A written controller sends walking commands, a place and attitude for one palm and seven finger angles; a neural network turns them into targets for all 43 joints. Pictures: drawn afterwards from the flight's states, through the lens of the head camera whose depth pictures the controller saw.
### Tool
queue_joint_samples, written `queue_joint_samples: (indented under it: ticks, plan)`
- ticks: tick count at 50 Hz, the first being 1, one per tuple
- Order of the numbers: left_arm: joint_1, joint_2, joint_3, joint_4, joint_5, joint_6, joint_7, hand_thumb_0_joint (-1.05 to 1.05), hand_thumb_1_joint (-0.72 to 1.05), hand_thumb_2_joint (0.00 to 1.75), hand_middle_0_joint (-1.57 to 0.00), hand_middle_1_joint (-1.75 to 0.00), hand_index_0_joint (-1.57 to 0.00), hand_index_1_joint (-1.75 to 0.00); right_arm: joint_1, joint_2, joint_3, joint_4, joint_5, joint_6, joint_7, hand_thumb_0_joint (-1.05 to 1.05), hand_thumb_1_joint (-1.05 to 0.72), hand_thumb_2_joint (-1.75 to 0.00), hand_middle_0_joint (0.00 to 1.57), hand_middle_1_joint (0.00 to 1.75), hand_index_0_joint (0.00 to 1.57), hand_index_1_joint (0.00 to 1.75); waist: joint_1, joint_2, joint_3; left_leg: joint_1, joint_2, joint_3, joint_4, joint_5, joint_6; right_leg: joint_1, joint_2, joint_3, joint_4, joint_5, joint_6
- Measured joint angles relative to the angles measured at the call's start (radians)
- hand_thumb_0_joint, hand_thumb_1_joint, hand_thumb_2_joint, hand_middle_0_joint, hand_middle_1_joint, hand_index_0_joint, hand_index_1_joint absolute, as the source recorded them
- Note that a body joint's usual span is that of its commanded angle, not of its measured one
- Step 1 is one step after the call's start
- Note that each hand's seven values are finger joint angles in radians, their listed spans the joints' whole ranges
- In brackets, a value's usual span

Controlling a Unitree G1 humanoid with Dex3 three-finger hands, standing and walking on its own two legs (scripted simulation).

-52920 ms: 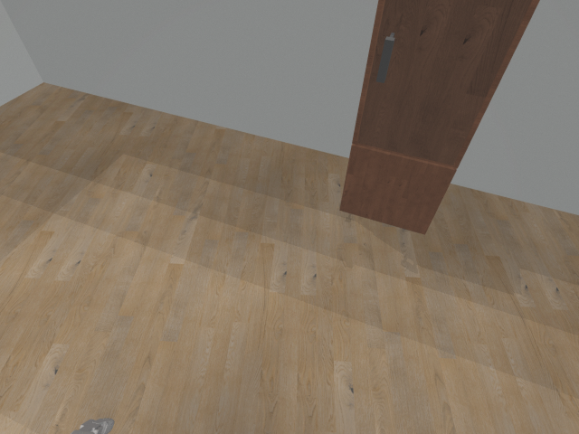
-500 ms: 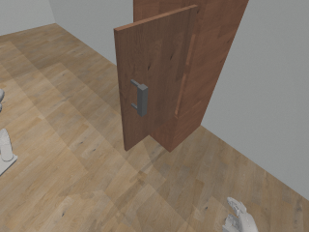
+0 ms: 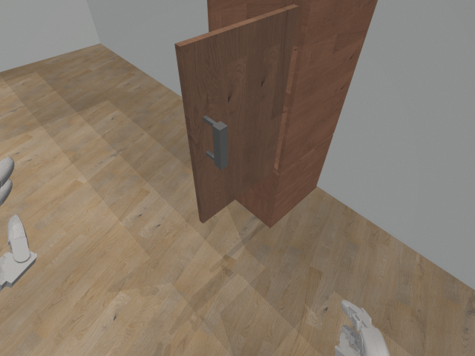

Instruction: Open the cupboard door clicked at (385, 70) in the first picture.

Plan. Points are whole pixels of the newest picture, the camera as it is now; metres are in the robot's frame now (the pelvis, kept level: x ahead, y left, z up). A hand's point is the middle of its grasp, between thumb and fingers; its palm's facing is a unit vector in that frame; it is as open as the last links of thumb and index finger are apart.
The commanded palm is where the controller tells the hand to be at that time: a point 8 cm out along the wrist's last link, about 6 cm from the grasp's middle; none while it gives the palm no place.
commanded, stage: stop stepping back and stand still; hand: left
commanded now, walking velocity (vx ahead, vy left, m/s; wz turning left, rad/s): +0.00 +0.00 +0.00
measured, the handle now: (214, 142) +0.60 +0.08 +0.01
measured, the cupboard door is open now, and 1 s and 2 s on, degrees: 90 90 90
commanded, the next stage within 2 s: let the arm hang, fingers relaxed in 0.08 s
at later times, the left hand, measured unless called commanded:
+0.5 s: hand out of the picture +0.04 +0.17 -0.18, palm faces +0.00 -0.99 -0.17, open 7.2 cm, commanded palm none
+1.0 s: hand out of the picture -0.02 +0.18 -0.17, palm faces +0.07 -0.97 -0.24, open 7.4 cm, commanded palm none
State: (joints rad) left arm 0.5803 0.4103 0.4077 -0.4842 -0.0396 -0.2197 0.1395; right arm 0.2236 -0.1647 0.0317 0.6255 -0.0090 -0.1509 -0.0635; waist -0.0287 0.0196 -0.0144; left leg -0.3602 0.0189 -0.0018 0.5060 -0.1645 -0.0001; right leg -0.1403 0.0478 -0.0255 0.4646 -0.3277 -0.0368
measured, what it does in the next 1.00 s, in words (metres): stands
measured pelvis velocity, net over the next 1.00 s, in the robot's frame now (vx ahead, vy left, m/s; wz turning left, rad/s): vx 0.00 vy -0.01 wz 0.03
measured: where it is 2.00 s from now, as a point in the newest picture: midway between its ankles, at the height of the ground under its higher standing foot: outside the picture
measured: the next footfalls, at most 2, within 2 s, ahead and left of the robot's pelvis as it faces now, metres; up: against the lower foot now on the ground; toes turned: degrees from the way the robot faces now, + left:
none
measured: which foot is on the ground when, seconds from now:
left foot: down 0.00-1.00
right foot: down 0.00-1.00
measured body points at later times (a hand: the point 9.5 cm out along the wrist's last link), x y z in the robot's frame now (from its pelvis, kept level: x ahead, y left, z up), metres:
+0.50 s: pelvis -0.01 +0.00 +0.00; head +0.01 +0.01 +0.44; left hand +0.04 +0.22 -0.16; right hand +0.07 -0.28 -0.13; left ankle +0.07 +0.12 -0.74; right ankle -0.05 -0.10 -0.74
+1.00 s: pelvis +0.00 -0.01 +0.00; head +0.00 -0.02 +0.45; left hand -0.02 +0.23 -0.15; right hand +0.02 -0.23 -0.17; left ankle +0.07 +0.12 -0.74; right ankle -0.05 -0.10 -0.74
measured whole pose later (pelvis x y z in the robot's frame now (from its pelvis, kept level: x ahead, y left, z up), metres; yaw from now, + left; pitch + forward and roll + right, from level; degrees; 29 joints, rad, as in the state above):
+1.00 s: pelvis +0.00 -0.01 +0.00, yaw +2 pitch -3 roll +0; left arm 0.30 0.17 0.01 1.14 0.00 0.00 0.03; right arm 0.23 -0.17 0.00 1.15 -0.02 0.03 -0.03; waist 0.00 0.03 0.05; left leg -0.27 -0.01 -0.03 0.44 -0.12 0.00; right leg -0.06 0.03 -0.05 0.44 -0.33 -0.04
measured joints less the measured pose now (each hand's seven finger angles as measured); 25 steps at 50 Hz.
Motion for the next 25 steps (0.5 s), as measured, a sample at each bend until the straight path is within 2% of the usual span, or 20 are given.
queue_joint_samples:
  ticks: [3,6,9,10,11,13,15,18,21,23,25]
  plan:
    - [0.023,-0.003,-0.008,-0.003,-0.001,-0.003,-0.001,0.01,0.89,0.90,-0.21,-0.30,-0.21,-0.31,0.010,-0.015,-0.005,0.013,0.002,0.014,-0.003,0.01,-0.90,-0.90,0.21,0.30,0.21,0.30,0.021,0.019,-0.005,-0.003,0.009,-0.013,0.022,0.011,-0.001,0.010,0.015,-0.001,-0.004,0.000,-0.002]
    - [-0.013,-0.015,-0.014,0.047,-0.001,0.006,0.000,0.01,0.89,0.90,-0.21,-0.30,-0.21,-0.31,0.016,-0.028,-0.013,0.042,0.005,0.027,-0.016,0.01,-0.90,-0.90,0.21,0.30,0.21,0.30,0.040,0.011,-0.001,0.021,0.000,-0.009,0.018,0.000,0.002,0.030,0.005,0.002,0.001,-0.011,0.004]
    - [-0.063,-0.033,-0.017,0.095,0.002,0.026,0.003,0.01,0.89,0.90,-0.21,-0.30,-0.21,-0.31,0.016,-0.040,-0.016,0.049,0.008,0.027,-0.025,0.01,-0.90,-0.90,0.21,0.30,0.21,0.30,0.046,0.003,0.007,0.039,-0.010,-0.007,-0.008,0.007,0.005,0.041,-0.005,0.001,-0.009,-0.009,0.009]
    - [-0.095,-0.032,-0.036,0.153,0.013,0.011,-0.006,0.01,0.89,0.90,-0.21,-0.30,-0.21,-0.31,0.010,-0.050,-0.023,0.072,0.009,0.003,-0.008,0.01,-0.90,-0.90,0.21,0.30,0.21,0.30,0.048,0.008,-0.001,0.024,-0.013,-0.010,-0.006,0.011,0.006,0.023,-0.007,-0.004,0.002,-0.009,0.010]
    - [-0.146,-0.029,-0.073,0.245,0.028,0.022,-0.029,0.01,0.89,0.90,-0.21,-0.30,-0.21,-0.31,-0.004,-0.067,-0.030,0.101,0.009,0.000,0.015,0.01,-0.90,-0.90,0.21,0.30,0.20,0.30,0.052,0.016,-0.008,0.004,-0.018,-0.014,0.004,0.013,0.008,0.001,-0.012,-0.010,0.023,-0.016,0.011]
    - [-0.250,-0.034,-0.161,0.478,0.051,0.098,-0.078,0.01,0.90,0.90,-0.20,-0.30,-0.20,-0.30,-0.044,-0.107,-0.035,0.157,0.002,0.041,0.045,0.01,-0.90,-0.90,0.21,0.30,0.21,0.30,0.053,0.037,-0.016,-0.031,-0.027,-0.019,0.032,0.011,0.014,-0.039,-0.020,-0.019,0.070,-0.035,0.011]
    - [-0.324,-0.053,-0.242,0.723,0.064,0.172,-0.112,0.00,0.90,0.90,-0.20,-0.30,-0.20,-0.30,-0.082,-0.131,-0.037,0.203,-0.006,0.084,0.058,0.00,-0.90,-0.90,0.21,0.30,0.21,0.30,0.040,0.050,-0.010,-0.050,-0.032,-0.022,0.055,0.006,0.017,-0.061,-0.024,-0.023,0.105,-0.050,0.010]
    - [-0.366,-0.100,-0.338,1.030,0.071,0.238,-0.138,0.01,0.91,0.90,-0.20,-0.29,-0.20,-0.30,-0.102,-0.135,-0.039,0.246,-0.013,0.124,0.065,0.00,-0.90,-0.90,0.21,0.30,0.21,0.30,0.011,0.032,0.011,-0.048,-0.034,-0.022,0.069,0.000,0.013,-0.063,-0.026,-0.024,0.129,-0.062,0.005]
    - [-0.362,-0.161,-0.399,1.248,0.067,0.266,-0.144,0.01,0.91,0.90,-0.20,-0.29,-0.20,-0.30,-0.086,-0.124,-0.036,0.285,-0.019,0.150,0.064,0.00,-0.90,-0.90,0.21,0.30,0.20,0.30,-0.007,-0.009,0.042,-0.025,-0.032,-0.023,0.063,-0.001,0.007,-0.040,-0.024,-0.024,0.123,-0.063,0.001]
    - [-0.348,-0.201,-0.422,1.354,0.061,0.271,-0.145,0.01,0.91,0.90,-0.20,-0.29,-0.20,-0.30,-0.065,-0.115,-0.033,0.321,-0.019,0.162,0.060,0.00,-0.90,-0.90,0.21,0.30,0.20,0.30,-0.007,-0.034,0.061,-0.007,-0.028,-0.026,0.045,0.004,0.004,-0.020,-0.020,-0.026,0.100,-0.053,0.001]
    - [-0.331,-0.219,-0.414,1.435,0.057,0.267,-0.129,0.01,0.94,0.90,-0.20,-0.30,-0.20,-0.30,-0.040,-0.103,-0.030,0.362,-0.017,0.172,0.054,0.00,-0.90,-0.90,0.20,0.30,0.20,0.30,0.002,-0.050,0.076,0.007,-0.023,-0.033,0.024,0.014,0.000,0.000,-0.013,-0.030,0.066,-0.037,-0.003]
